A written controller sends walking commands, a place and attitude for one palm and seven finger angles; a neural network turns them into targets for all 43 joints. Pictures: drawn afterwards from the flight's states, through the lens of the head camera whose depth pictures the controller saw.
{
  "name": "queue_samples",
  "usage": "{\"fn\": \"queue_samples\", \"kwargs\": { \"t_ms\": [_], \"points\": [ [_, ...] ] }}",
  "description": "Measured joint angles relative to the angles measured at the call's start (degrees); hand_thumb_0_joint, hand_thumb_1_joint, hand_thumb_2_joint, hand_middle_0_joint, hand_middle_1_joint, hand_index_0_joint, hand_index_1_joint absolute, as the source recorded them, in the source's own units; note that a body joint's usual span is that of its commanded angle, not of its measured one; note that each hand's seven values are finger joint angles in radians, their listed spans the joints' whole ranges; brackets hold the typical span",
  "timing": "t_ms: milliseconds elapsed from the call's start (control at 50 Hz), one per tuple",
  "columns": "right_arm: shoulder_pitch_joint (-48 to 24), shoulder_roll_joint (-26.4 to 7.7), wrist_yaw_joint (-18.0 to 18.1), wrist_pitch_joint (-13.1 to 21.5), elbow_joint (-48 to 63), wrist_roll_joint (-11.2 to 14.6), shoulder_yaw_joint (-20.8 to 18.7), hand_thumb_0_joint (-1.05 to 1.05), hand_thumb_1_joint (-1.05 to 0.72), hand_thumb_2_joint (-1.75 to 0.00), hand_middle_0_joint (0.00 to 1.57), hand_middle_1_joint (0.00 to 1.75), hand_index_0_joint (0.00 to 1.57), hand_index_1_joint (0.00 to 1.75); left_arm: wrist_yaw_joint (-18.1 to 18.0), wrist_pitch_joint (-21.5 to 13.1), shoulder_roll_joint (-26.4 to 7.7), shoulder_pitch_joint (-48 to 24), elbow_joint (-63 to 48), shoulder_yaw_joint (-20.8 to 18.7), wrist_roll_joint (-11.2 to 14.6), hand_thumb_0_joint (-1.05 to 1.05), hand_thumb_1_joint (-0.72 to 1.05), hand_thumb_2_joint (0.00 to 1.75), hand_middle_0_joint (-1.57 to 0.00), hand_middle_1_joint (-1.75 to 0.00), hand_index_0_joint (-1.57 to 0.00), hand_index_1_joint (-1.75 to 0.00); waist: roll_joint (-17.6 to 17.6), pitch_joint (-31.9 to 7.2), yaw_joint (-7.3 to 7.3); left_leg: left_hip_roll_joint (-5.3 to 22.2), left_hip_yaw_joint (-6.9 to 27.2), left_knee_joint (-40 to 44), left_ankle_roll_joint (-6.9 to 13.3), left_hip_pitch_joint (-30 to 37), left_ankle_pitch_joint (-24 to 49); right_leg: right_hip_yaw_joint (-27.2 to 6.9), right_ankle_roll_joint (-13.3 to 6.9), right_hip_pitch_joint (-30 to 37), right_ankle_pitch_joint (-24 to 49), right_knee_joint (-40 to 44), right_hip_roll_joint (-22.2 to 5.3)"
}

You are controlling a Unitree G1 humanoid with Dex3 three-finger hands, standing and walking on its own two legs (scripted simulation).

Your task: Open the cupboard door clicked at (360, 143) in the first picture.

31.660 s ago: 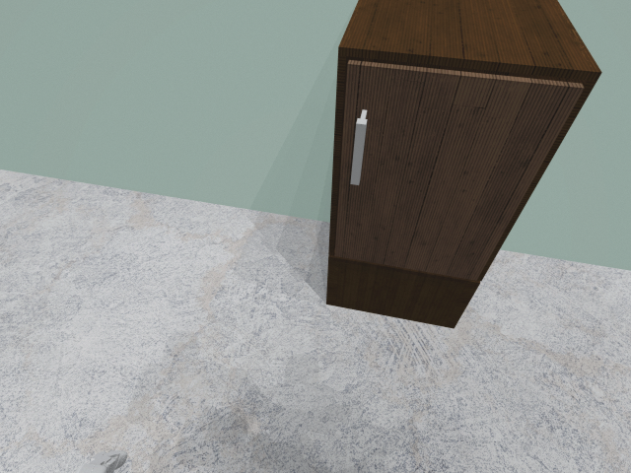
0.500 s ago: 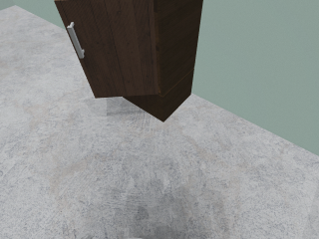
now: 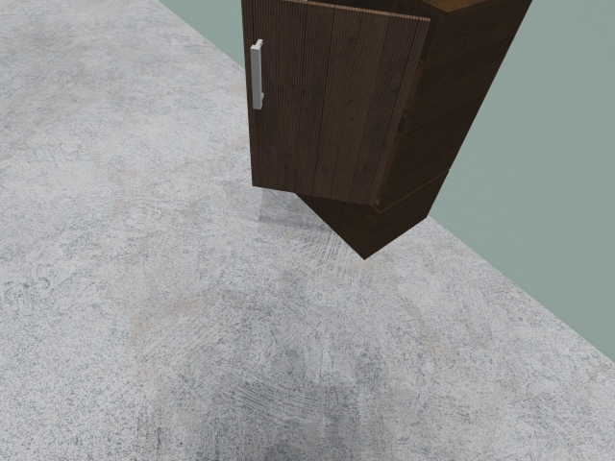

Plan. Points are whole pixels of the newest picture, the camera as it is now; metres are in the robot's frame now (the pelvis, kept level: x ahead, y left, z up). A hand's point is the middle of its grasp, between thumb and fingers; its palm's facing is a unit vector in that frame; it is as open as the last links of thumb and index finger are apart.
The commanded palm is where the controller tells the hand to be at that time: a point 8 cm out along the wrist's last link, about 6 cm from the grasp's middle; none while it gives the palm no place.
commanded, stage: take the last steps up to it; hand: left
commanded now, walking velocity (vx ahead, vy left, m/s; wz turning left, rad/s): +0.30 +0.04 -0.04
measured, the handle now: (258, 75) +0.95 +0.22 -0.02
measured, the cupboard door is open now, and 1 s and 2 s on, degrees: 42 42 42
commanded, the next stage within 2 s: come to a stop and stand still in 0.88 s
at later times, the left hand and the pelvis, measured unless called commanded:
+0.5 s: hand (233, 342) +0.32 +0.15 -0.16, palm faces -0.06 -0.98 -0.18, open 7.3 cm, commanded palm none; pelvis +0.17 -0.01 -0.01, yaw -2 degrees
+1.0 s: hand (200, 359) +0.29 +0.21 -0.18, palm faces +0.05 -0.99 -0.13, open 7.3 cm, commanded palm none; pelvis +0.33 +0.04 +0.00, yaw -2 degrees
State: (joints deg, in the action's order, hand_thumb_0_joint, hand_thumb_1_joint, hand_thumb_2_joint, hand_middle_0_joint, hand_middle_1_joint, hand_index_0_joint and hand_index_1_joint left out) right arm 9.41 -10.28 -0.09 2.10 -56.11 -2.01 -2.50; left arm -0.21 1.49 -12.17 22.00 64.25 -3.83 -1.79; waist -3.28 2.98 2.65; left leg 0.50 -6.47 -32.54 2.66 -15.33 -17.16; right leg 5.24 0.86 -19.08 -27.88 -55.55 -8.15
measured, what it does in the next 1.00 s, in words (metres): walks ahead: right foot, then left foot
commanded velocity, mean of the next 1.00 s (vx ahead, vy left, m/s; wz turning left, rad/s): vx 0.23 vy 0.02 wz -0.02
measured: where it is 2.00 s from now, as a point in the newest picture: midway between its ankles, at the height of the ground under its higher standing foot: (295, 411)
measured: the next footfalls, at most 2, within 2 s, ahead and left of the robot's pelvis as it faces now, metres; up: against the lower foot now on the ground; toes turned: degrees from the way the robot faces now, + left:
right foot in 0.46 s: +0.26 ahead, -0.10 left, +0.00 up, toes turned -8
left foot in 0.88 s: +0.39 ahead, +0.14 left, +0.00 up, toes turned +1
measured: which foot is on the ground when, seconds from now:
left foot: down 0.00-0.46, up 0.48-0.86, down 0.88-1.00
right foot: up 0.00-0.44, down 0.46-0.88, up 0.90-1.00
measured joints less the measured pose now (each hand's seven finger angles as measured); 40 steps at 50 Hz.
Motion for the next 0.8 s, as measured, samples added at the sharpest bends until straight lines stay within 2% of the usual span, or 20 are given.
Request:
{"fn": "queue_samples", "kwargs": {
  "t_ms": [40, 80, 200, 340, 420, 460, 500, 520, 560, 600, 680, 740, 800],
  "points": [
    [1.6, 0.9, 0.6, 0.5, -0.3, 0.0, 0.6, 0.0, -0.91, -0.9, 0.2, 0.3, 0.2, 0.3, 0.3, -0.2, 0.0, -1.6, -0.2, 0.1, 0.0, 0.01, 0.91, 0.9, -0.2, -0.3, -0.2, -0.3, 0.4, -0.1, -0.36, -0.5, -0.3, 3.5, 0.3, 2.9, 0.6, -0.6, -0.6, -4.8, 3.8, -6.9, 1.0],
    [3.6, 1.3, 1.5, 1.0, -1.3, 0.3, 0.5, 0.0, -0.93, -0.9, 0.2, 0.3, 0.2, 0.3, 0.5, -0.8, 0.3, -3.5, -1.2, 0.3, 0.0, 0.01, 0.91, 0.9, -0.2, -0.3, -0.2, -0.3, 0.7, -0.2, -0.66, -1.4, -0.5, 7.7, 0.8, 6.0, 1.9, -0.8, -0.6, -8.4, 7.6, -8.9, 1.5],
    [10.0, 1.6, 1.6, 1.4, -5.5, 0.6, 1.2, 0.0, -0.93, -0.9, 0.21, 0.3, 0.2, 0.3, 0.7, -1.6, 1.4, -10.0, -4.6, 0.5, 0.2, 0.0, 0.91, 0.9, -0.2, -0.3, -0.2, -0.3, 1.0, -0.3, -1.74, -3.5, -1.1, 15.6, 1.6, 13.3, 2.8, -1.0, 0.0, -14.3, 15.3, -4.3, 2.0],
    [16.4, 2.9, 1.9, 1.3, -9.5, 0.1, 1.8, 0.0, -0.92, -0.9, 0.2, 0.3, 0.2, 0.3, 1.0, -1.4, 2.8, -16.4, -7.1, 1.0, 0.5, 0.0, 0.91, 0.9, -0.2, -0.3, -0.2, -0.3, 2.0, 0.5, -4.77, -4.4, -1.5, 17.0, 1.1, 18.5, -0.9, -0.4, -1.5, -12.4, 17.0, 8.5, 2.7],
    [18.9, 3.4, 1.9, 1.0, -11.4, 0.0, 2.0, 0.01, -0.91, -0.9, 0.2, 0.3, 0.2, 0.3, 1.1, -2.1, 3.4, -18.6, -8.6, 1.3, 0.5, 0.0, 0.91, 0.9, -0.2, -0.3, -0.2, -0.3, 3.4, 1.4, -6.19, -3.0, -1.7, 13.0, -0.3, 19.7, -5.9, 1.0, -3.4, -6.9, 14.9, 17.1, 4.8],
    [19.9, 3.9, 1.6, 0.5, -12.5, 0.5, 1.9, 0.01, -0.91, -0.9, 0.2, 0.3, 0.2, 0.3, 1.1, -3.7, 3.5, -18.7, -9.4, 1.4, 0.4, 0.0, 0.91, 0.9, -0.2, -0.3, -0.2, -0.3, 3.6, 1.6, -5.94, -1.6, -1.6, 3.0, -0.7, 16.6, -10.0, 1.4, -5.1, -3.1, 16.4, 20.6, 5.8],
    [18.3, 4.0, 1.3, -0.5, -12.9, 1.1, 1.5, 0.01, -0.91, -0.9, 0.21, 0.3, 0.2, 0.3, 0.6, -5.0, 3.9, -18.3, -9.5, 1.4, 0.7, 0.0, 0.91, 0.9, -0.2, -0.3, -0.2, -0.3, 4.1, 2.9, -5.73, -0.8, 1.2, -17.5, -1.0, 8.5, -12.0, 2.2, -5.5, -2.2, 13.9, 18.5, 6.5],
    [17.2, 3.9, 1.2, -0.9, -12.7, 1.1, 1.2, 0.01, -0.91, -0.9, 0.21, 0.3, 0.2, 0.3, 0.4, -5.2, 4.1, -17.5, -9.3, 1.4, 0.9, 0.0, 0.91, 0.9, -0.2, -0.3, -0.2, -0.3, 4.2, 3.1, -5.6, -0.6, 2.4, -25.8, -1.0, 4.3, -10.8, 2.4, -5.4, -1.1, 13.1, 19.0, 6.8],
    [14.5, 3.5, 1.0, -1.5, -11.6, 0.9, 0.6, 0.01, -0.91, -0.9, 0.21, 0.3, 0.2, 0.3, -0.2, -5.0, 4.6, -15.4, -8.3, 1.4, 1.1, 0.0, 0.91, 0.9, -0.2, -0.3, -0.2, -0.3, 4.3, 2.9, -5.39, 0.7, 3.7, -33.8, -1.2, -2.9, -6.0, 2.7, -4.7, 1.5, 13.5, 22.4, 7.5],
    [11.9, 3.2, 0.8, -1.6, -9.8, 0.5, 0.2, 0.01, -0.91, -0.9, 0.2, 0.3, 0.2, 0.3, -1.3, -5.4, 4.6, -13.1, -7.5, 0.0, 1.7, -0.02, 0.93, 0.9, -0.2, -0.3, -0.21, -0.3, 4.3, 2.2, -5.31, 2.6, 4.7, -33.6, -2.0, -8.4, -2.0, 3.1, -4.6, 4.1, 14.6, 26.6, 8.2],
    [7.1, 2.7, 0.5, -1.3, -6.6, 0.2, -0.3, 0.01, -0.91, -0.9, 0.2, 0.3, 0.2, 0.3, -1.3, -5.8, 2.5, -9.5, -5.3, -0.5, 0.9, -0.03, 0.96, 0.9, -0.21, -0.3, -0.21, -0.3, 3.6, 0.7, -4.14, 5.1, 4.7, -23.6, -3.5, -13.8, 1.6, 3.4, -4.6, 8.2, 15.5, 32.4, 8.6],
    [3.7, 1.1, 0.6, -1.3, -5.4, 0.1, -0.8, 0.01, -0.93, -0.9, 0.2, 0.3, 0.2, 0.3, -0.7, -5.7, 2.4, -6.9, -3.2, 0.1, 0.7, -0.03, 0.95, 0.9, -0.2, -0.3, -0.2, -0.3, 3.6, 0.2, -2.92, 5.3, 4.2, -15.0, -4.0, -14.0, 3.0, 3.3, -3.8, 10.8, 14.8, 34.3, 8.4],
    [1.0, -0.3, 0.1, -0.8, -4.5, 0.3, -0.9, 0.02, -0.94, -0.9, 0.2, 0.3, 0.2, 0.3, -0.3, -5.3, 2.8, -4.4, -1.3, 0.6, 0.4, -0.02, 0.93, 0.9, -0.2, -0.3, -0.2, -0.3, 3.1, 0.3, -1.43, 4.2, 3.4, -7.6, -3.9, -11.8, 3.2, 2.9, -2.6, 12.8, 12.7, 33.9, 7.7]
  ]
}}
